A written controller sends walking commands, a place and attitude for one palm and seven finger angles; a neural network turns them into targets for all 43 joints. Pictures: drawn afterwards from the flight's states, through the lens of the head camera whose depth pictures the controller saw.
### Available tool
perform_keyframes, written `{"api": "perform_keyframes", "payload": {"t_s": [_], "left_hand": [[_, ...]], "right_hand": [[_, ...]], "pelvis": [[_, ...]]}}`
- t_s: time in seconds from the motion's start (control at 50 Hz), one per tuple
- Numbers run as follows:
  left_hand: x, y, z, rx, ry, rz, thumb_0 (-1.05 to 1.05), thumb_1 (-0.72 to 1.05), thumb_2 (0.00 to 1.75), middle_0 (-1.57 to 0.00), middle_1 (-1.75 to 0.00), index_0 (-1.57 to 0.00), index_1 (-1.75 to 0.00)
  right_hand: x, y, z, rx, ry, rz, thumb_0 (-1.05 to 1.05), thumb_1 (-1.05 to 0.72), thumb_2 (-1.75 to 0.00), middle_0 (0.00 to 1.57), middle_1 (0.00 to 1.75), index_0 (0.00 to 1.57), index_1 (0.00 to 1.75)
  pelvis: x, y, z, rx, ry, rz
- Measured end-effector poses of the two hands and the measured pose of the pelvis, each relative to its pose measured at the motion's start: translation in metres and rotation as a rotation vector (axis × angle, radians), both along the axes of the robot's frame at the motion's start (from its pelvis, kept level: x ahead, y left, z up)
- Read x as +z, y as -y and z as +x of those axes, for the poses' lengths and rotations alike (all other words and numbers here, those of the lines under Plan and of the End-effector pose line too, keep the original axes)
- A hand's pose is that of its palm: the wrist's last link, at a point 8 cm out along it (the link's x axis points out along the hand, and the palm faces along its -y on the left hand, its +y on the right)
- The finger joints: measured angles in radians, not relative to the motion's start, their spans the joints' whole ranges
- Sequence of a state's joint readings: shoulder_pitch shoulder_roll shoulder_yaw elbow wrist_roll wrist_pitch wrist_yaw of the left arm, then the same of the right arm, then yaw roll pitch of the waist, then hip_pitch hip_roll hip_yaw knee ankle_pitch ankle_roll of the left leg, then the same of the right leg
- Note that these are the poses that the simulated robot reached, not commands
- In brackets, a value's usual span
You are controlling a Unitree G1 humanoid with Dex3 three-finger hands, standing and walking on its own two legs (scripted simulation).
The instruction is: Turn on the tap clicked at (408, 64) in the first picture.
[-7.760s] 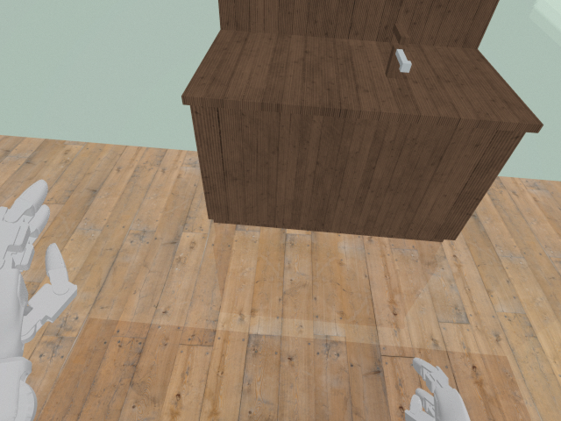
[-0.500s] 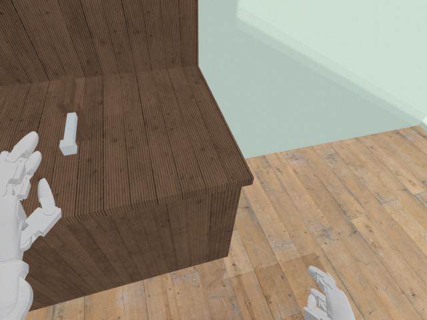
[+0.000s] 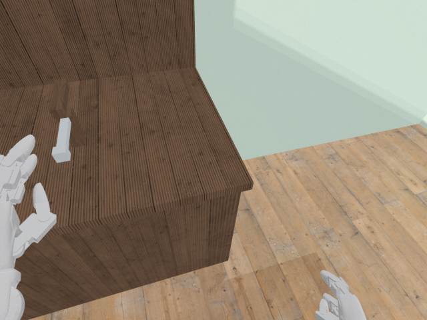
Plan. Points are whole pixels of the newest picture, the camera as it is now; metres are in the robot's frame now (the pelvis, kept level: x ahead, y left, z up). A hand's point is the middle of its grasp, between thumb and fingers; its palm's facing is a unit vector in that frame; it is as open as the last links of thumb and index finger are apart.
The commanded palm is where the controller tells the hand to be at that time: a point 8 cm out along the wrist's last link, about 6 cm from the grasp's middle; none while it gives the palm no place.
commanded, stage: shuffle to correct the standing spot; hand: left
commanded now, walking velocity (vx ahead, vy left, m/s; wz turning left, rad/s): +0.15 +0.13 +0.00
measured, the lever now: (61, 153) +0.43 +0.38 +0.04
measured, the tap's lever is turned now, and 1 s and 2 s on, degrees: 0 0 0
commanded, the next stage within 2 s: come to a stop and stand still in 0.78 s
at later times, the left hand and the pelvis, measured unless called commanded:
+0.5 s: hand (45, 192) +0.25 +0.27 +0.16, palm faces +0.39 -0.82 -0.42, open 7.4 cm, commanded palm +0.19 +0.31 +0.18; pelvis +0.03 +0.03 -0.01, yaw +0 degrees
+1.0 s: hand (22, 171) +0.28 +0.32 +0.17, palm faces +0.40 -0.83 -0.40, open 7.4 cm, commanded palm +0.22 +0.35 +0.18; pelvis +0.06 +0.07 -0.01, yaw -1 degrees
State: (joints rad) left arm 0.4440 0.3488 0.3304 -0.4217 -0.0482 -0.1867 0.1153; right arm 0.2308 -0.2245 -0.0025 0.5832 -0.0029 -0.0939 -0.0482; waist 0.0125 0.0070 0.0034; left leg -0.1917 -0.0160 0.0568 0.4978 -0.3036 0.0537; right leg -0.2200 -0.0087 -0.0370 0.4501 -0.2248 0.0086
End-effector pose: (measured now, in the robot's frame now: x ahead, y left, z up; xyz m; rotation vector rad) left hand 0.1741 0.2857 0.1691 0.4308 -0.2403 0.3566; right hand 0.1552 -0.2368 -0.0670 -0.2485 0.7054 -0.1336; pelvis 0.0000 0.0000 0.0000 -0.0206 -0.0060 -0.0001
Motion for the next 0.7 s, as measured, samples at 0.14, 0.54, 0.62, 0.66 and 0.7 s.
{"api": "perform_keyframes", "payload": {"t_s": [0.14,0.54,0.62,0.66,0.7], "left_hand": [[0.0,-0.011,0.014,0.015,0.036,0.016,0.01,0.89,0.89,-0.21,-0.3,-0.21,-0.3],[0.011,-0.02,0.038,-0.026,0.027,0.092,0.01,0.89,0.89,-0.2,-0.3,-0.21,-0.3],[0.014,-0.019,0.037,-0.032,0.042,0.144,0.01,0.89,0.89,-0.21,-0.3,-0.21,-0.3],[0.015,-0.024,0.033,-0.016,0.053,0.125,0.01,0.89,0.89,-0.21,-0.3,-0.21,-0.3],[0.014,-0.029,0.029,0.01,0.049,0.103,0.01,0.89,0.89,-0.21,-0.3,-0.21,-0.3]], "right_hand": [[-0.008,-0.009,0.02,0.005,0.008,0.013,0.01,-0.9,-0.9,0.2,0.3,0.2,0.3],[-0.025,-0.042,0.024,0.006,-0.044,0.095,0.01,-0.9,-0.9,0.2,0.3,0.2,0.3],[-0.043,-0.039,0.027,0.027,-0.077,0.09,0.01,-0.9,-0.9,0.2,0.3,0.2,0.3],[-0.045,-0.035,0.029,0.032,-0.106,0.082,0.01,-0.9,-0.9,0.2,0.3,0.2,0.3],[-0.04,-0.033,0.03,0.028,-0.121,0.078,0.01,-0.9,-0.9,0.2,0.3,0.2,0.3]], "pelvis": [[-0.008,-0.007,0.015,0.006,0.004,0.007],[-0.011,-0.026,0.036,0.004,0.019,0.027],[-0.021,-0.025,0.039,0.053,0.025,0.007],[-0.02,-0.026,0.038,0.042,0.032,0.005],[-0.015,-0.027,0.04,0.021,0.029,0.017]]}}
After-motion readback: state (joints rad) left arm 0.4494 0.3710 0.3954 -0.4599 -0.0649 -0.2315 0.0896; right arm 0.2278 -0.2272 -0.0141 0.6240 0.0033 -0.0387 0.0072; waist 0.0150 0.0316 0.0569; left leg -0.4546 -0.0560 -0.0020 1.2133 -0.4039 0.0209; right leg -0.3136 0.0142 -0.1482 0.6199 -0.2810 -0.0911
